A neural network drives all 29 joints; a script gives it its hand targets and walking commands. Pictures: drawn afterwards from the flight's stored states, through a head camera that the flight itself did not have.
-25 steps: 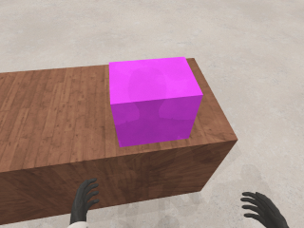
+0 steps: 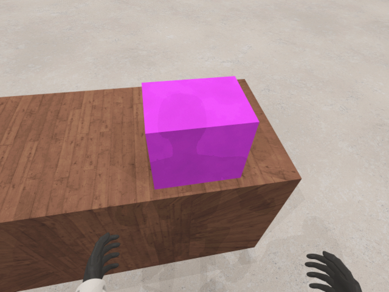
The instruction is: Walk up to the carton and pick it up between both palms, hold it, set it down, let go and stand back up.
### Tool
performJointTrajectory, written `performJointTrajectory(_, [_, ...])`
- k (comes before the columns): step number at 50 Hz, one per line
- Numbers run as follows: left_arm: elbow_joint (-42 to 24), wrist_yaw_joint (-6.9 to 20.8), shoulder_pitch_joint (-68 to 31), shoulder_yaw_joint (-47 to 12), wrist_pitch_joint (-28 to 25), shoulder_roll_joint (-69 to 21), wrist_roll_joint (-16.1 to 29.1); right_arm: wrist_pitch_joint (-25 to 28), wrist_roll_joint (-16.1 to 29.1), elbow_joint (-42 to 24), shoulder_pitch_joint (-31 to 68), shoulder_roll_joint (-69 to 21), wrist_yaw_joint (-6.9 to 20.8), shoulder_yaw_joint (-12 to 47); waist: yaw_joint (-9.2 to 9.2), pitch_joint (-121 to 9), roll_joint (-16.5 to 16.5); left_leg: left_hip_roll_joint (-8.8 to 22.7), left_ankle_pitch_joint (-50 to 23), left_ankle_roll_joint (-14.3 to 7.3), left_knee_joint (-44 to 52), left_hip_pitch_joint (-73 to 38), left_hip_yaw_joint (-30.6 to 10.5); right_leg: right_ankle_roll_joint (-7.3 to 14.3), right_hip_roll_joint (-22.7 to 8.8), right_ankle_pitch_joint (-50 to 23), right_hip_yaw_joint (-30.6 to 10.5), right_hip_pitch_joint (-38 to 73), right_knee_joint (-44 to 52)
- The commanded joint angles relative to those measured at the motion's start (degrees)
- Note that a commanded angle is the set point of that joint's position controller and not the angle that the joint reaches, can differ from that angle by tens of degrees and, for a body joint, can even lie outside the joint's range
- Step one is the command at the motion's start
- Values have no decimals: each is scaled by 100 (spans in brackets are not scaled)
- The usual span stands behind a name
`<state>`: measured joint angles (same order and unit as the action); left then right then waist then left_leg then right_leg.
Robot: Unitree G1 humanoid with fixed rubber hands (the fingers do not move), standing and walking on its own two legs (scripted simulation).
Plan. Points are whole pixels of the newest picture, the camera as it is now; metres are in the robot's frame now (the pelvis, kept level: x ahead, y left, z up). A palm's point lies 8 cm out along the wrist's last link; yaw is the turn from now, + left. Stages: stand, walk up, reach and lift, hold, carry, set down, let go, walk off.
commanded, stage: set down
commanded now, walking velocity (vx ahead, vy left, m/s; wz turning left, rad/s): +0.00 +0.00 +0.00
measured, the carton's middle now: (194, 133) +0.55 +0.08 -0.02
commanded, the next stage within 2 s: let go in 1.38 s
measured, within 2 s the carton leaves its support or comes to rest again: neither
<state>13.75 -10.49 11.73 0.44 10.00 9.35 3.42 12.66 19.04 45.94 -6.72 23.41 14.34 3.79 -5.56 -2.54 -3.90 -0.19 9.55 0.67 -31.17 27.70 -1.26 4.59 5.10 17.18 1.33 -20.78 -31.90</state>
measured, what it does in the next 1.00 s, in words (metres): stands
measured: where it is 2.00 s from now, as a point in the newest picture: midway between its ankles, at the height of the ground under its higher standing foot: outside the picture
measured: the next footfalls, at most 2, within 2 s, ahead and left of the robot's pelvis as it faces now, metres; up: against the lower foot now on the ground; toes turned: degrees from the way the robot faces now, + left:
none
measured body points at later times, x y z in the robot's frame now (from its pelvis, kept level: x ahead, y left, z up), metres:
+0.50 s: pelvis +0.01 +0.01 +0.00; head +0.04 +0.05 +0.45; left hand +0.18 +0.24 -0.08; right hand +0.20 -0.25 -0.07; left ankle +0.06 +0.12 -0.73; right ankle -0.01 -0.07 -0.73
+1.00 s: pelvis +0.01 +0.02 +0.00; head +0.04 +0.06 +0.45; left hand +0.17 +0.25 -0.09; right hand +0.19 -0.22 -0.08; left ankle +0.06 +0.12 -0.73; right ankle -0.01 -0.07 -0.73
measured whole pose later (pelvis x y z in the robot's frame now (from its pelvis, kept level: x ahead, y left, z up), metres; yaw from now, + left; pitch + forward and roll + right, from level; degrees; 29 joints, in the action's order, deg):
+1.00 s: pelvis +0.01 +0.02 +0.00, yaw +0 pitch +6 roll -1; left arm 23.4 -4.8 12.1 0.4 7.6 10.9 3.5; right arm 13.4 12.2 48.4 -8.2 15.5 6.2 3.8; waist -4.5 -2.5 -3.9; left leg -0.7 10.1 0.0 -30.4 25.9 -1.3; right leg 3.1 4.6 16.1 1.3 -17.4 -27.9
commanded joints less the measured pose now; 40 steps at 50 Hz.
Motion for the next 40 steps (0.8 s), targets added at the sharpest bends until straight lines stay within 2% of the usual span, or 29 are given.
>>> performJointTrajectory(1, [-719, 232, -846, 256, -369, 655, 70, 387, -408, -840, 656, 718, -309, -573, 1084, -1330, -410, -94, 297, -97, 398, -2356, 13, -412, -1173, -1647, -858, 171, 1129])
performJointTrajectory(2, [-1529, 94, -748, 207, -529, 561, 213, 588, -192, -1297, 780, 1009, -212, -643, 997, -1685, -426, -15, -134, -22, 356, -2347, -131, -404, -1086, -2186, -723, 233, 958])
performJointTrajectory(3, [-1168, 123, -592, 49, -495, 471, 139, 557, -306, -961, 603, 950, -252, -706, 1116, -1600, -253, -49, -306, -13, 316, -2328, -104, -386, -1104, -2380, -695, 181, 1022])
performJointTrajectory(4, [-678, 272, -485, 204, -464, 501, 102, 533, -344, -794, 470, 922, -294, -500, 1098, -1540, -560, -118, -292, -28, 335, -2297, -42, -403, -1094, -2695, -723, 391, 991])
performJointTrajectory(7, [-1302, 241, -3, 175, -674, 391, 40, 731, -96, -1265, 99, 979, -290, -485, 972, -1615, -198, -96, -1276, 84, 393, -2553, -99, -522, -983, -3767, -589, 510, 933])
performJointTrajectory(8, [-667, 392, -41, 281, -626, 471, -6, 717, -260, -1008, 140, 809, -389, -303, 981, -1492, -366, -146, -1253, 81, 316, -2654, -26, -526, -1015, -3619, -672, 458, 1013])
performJointTrajectory(9, [-1307, 315, -37, 223, -768, 468, 17, 822, -99, -1325, 12, 880, -327, -317, 961, -1697, -184, -125, -1589, 91, 304, -2759, -118, -527, -947, -3890, -625, 471, 981])
performJointTrajectory(10, [-713, 382, -79, 239, -678, 525, -73, 770, -173, -909, 58, 793, -371, -229, 981, -1363, -18, -93, -1533, 114, 312, -2783, -99, -511, -945, -3564, -594, 377, 1058])
performJointTrajectory(12, [-249, 523, -57, 247, -634, 555, -134, 719, -343, -482, 34, 594, -459, -175, 1047, -1371, -90, -140, -1269, 119, 365, -2867, -38, -531, -1002, -3507, -672, 374, 1144])
performJointTrajectory(13, [-827, 416, -319, 243, -763, 617, -80, 799, -288, -920, 281, 720, -443, -246, 943, -1463, 75, -89, -1428, 141, 378, -2909, -79, -504, -973, -3284, -630, 322, 1115])
performJointTrajectory(15, [-28, 545, -277, 242, -639, 531, -154, 631, -490, -405, 180, 481, -480, -159, 1046, -1130, 11, -65, -1128, 133, 419, -3205, -40, -524, -999, -2688, -627, 60, 1302])
performJointTrajectory(16, [94, 632, -407, 156, -672, 604, -40, 571, -515, -452, 198, 307, -512, -212, 1092, -1018, -271, -82, -673, 56, 490, -3030, -39, -511, -1037, -2492, -700, 144, 1418])
performJointTrajectory(17, [-777, 470, -429, 128, -695, 543, -10, 668, -426, -652, 455, 575, -436, -317, 945, -1454, -2, -18, -1044, 130, 547, -3231, -161, -468, -938, -2614, -544, 148, 1288])
performJointTrajectory(19, [-50, 584, -675, 60, -693, 671, 1, 535, -536, -549, 429, 227, -521, -205, 1112, -1087, -127, -26, -328, 52, 467, -3131, -41, -476, -1046, -1960, -652, -190, 1481])
performJointTrajectory(20, [-347, 527, -607, 229, -720, 696, -47, 552, -517, -718, 449, 217, -506, -170, 893, -1024, -67, -47, -415, 21, 551, -2872, -2, -472, -1094, -2237, -691, 202, 1404])
performJointTrajectory(21, [-744, 461, -648, 30, -706, 676, 35, 555, -545, -653, 586, 339, -457, -403, 1054, -1331, -1, -34, -422, 60, 546, -3091, -61, -434, -1010, -2150, -613, 68, 1349])
performJointTrajectory(22, [-629, 485, -534, 139, -781, 756, 25, 633, -576, -893, 412, 322, -466, -346, 949, -1294, -111, -60, -369, -12, 541, -3007, -50, -441, -1062, -2171, -655, 77, 1361])
performJointTrajectory(23, [-1040, 381, -662, 3, -876, 740, 65, 684, -548, -1252, 410, 390, -440, -464, 1032, -1324, 69, 41, -624, 20, 521, -3041, -138, -421, -984, -2193, -537, -23, 1309])
performJointTrajectory(25, [-74, 517, -608, 13, -753, 753, -62, 549, -784, -597, 250, 1, -556, -327, 1195, -1023, -87, -66, -263, -47, 516, -3114, -57, -454, -1044, -1872, -569, -196, 1464])
performJointTrajectory(26, [-143, 538, -646, 54, -749, 828, -34, 541, -869, -575, 434, 112, -592, -385, 1129, -1063, -172, -81, -225, -57, 554, -3193, -48, -435, -1007, -1795, -551, -209, 1442])
performJointTrajectory(28, [-518, 447, -563, 19, -739, 648, -51, 558, -798, -634, 345, 255, -536, -464, 1094, -1198, 164, 5, -471, 4, 546, -3246, -115, -439, -987, -1796, -469, -307, 1408])
performJointTrajectory(29, [-197, 521, -645, -101, -742, 638, -7, 482, -938, -491, 341, 117, -595, -507, 1215, -1026, -4, 38, -220, -19, 570, -3230, -112, -425, -972, -1477, -434, -515, 1470])
performJointTrajectory(30, [246, 594, -590, 4, -659, 704, -17, 431, -1016, -451, 249, -16, -643, -458, 1079, -880, 7, -25, -233, -74, 577, -3151, -29, -379, -986, -1398, -512, -503, 1523])
performJointTrajectory(32, [94, 603, -838, -65, -596, 803, -80, 344, -1094, -452, 348, -129, -692, -501, 1163, -787, 142, 18, 225, -67, 666, -3189, -49, -386, -1071, -914, -525, -357, 1617])
performJointTrajectory(33, [444, 670, -881, -63, -544, 786, -131, 281, -1218, -272, 429, -200, -782, -503, 1179, -626, 126, -31, 262, -63, 642, -3078, 49, -410, -1088, -977, -545, -343, 1601])
performJointTrajectory(35, [-477, 564, -938, -51, -653, 868, 70, 402, -1078, -788, 630, -88, -744, -573, 1082, -1144, 86, 34, -94, -82, 595, -3227, -77, -396, -975, -1247, -443, -338, 1501])
performJointTrajectory(37, [-431, 582, -605, -114, -713, 797, 76, 440, -1013, -905, 260, -131, -706, -535, 1068, -1190, 303, 74, -430, -50, 581, -3507, -114, -364, -855, -1239, -388, -488, 1525])
performJointTrajectory(39, [77, 598, -613, -53, -635, 733, -52, 403, -1217, -666, 365, -68, -816, -619, 1091, -778, 179, 60, -274, -61, 607, -3216, -47, -413, -973, -1171, -432, -506, 1542])
performJointTrajectory(40, [-430, 571, -766, -6, -715, 888, 36, 442, -1093, -900, 451, -57, -783, -560, 1017, -1161, 184, 67, -320, -86, 603, -3302, -86, -407, -926, -1273, -415, -368, 1494])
